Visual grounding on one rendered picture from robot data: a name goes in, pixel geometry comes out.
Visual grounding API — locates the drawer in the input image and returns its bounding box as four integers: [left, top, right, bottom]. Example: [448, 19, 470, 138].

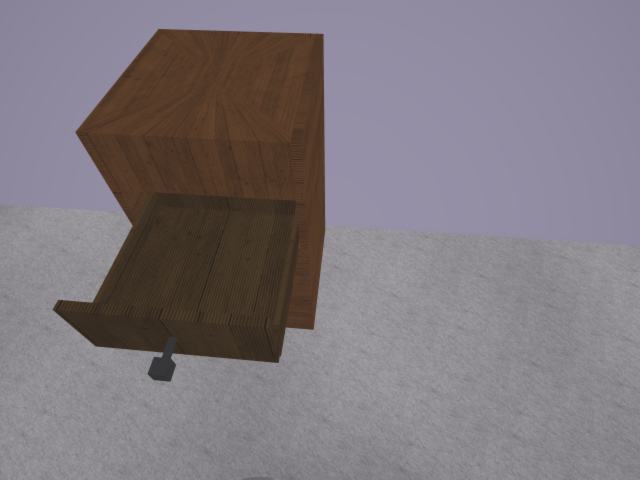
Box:
[53, 192, 300, 363]

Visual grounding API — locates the handle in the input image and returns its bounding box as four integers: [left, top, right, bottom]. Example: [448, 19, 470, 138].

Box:
[148, 337, 177, 382]

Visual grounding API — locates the cabinet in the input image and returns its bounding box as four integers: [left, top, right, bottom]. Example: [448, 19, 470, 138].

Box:
[75, 29, 325, 330]

